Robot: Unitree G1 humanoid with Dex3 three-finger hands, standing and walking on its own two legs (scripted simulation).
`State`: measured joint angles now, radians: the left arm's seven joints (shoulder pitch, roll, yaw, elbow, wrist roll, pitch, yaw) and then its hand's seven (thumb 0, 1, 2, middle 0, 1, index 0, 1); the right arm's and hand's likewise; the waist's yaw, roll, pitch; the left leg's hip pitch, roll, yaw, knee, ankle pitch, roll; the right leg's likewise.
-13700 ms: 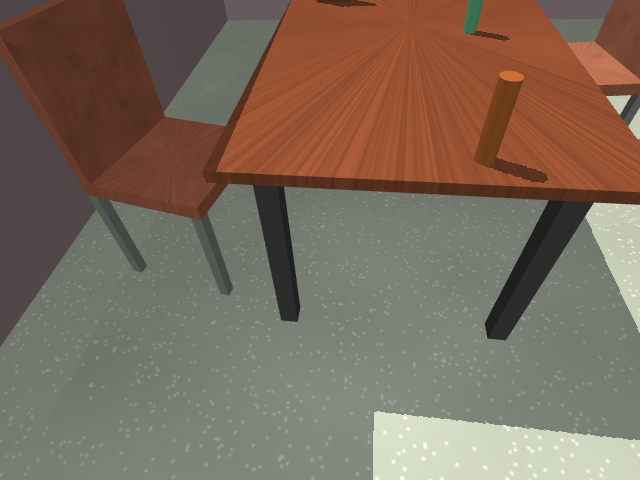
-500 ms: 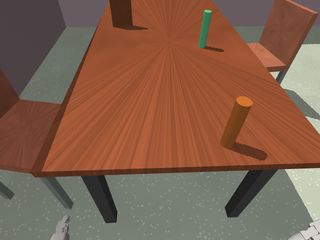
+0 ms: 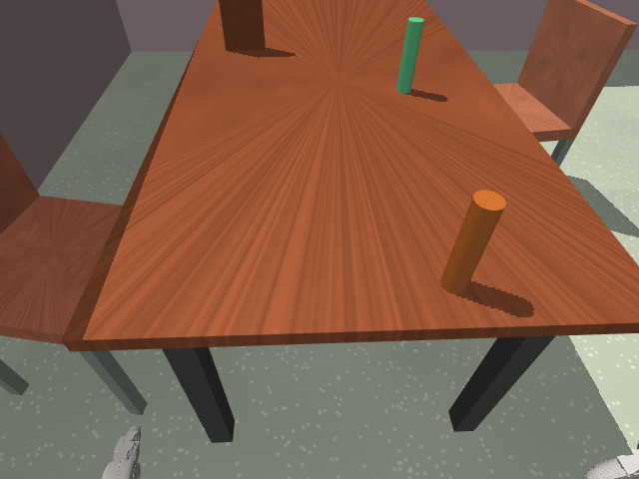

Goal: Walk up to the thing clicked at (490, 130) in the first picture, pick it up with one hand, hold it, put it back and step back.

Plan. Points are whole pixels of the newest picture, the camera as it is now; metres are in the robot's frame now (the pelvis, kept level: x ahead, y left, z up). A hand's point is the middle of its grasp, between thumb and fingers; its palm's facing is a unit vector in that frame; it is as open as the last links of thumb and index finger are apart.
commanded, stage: go down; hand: right
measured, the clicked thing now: (469, 246) +0.44 -0.21 +0.06
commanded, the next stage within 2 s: none
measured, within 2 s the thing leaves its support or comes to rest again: neither
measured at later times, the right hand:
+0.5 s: hand out of the picture +0.28 -0.34 +0.14, palm faces +0.28 +0.94 -0.19, open 17.3 cm
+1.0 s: hand out of the picture +0.30 -0.37 +0.14, palm faces +0.17 +0.98 -0.05, open 17.4 cm
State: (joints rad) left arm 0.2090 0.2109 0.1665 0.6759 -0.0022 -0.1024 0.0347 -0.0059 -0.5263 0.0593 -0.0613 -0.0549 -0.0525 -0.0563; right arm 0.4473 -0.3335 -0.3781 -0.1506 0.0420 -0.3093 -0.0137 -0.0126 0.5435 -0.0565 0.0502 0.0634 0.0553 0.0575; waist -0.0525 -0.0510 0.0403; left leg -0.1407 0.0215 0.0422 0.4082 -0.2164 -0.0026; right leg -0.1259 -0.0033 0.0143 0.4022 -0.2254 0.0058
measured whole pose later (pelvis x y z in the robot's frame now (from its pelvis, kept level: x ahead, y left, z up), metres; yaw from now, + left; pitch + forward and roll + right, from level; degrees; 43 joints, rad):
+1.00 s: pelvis +0.01 -0.01 +0.00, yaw +0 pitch +3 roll +1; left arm 0.19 0.24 -0.01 0.77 -0.02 -0.20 0.19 0.00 -0.54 0.06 -0.07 -0.05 -0.05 -0.06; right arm -0.27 -0.67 -0.59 0.71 0.31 -0.08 0.59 -0.01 0.51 -0.06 0.04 0.05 0.04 0.05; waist -0.01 -0.01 -0.06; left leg -0.26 0.02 0.04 0.44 -0.23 -0.01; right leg -0.27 -0.01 0.02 0.50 -0.27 -0.01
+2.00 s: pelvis +0.01 -0.01 -0.01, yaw +0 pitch +8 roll +2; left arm 0.20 0.25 -0.06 0.70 0.00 -0.24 0.24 -0.01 -0.55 0.07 -0.07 -0.06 -0.05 -0.06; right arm -0.51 -0.83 -0.65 0.99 0.27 -0.09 0.66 -0.01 0.51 -0.06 0.05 0.05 0.05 0.05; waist 0.04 0.00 -0.09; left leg -0.41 0.01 0.05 0.53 -0.26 -0.01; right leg -0.44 -0.02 0.02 0.62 -0.32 -0.01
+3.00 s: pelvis +0.01 -0.01 -0.02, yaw +1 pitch +9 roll +2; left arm 0.23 0.26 -0.09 0.65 0.00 -0.25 0.23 -0.01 -0.54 0.06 -0.06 -0.05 -0.05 -0.06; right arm -0.55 -0.90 -0.65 1.04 0.24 -0.09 0.66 -0.01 0.53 -0.06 0.05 0.05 0.05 0.05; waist 0.06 0.01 -0.10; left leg -0.45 0.00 0.05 0.57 -0.27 -0.01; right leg -0.48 -0.03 0.03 0.66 -0.34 0.00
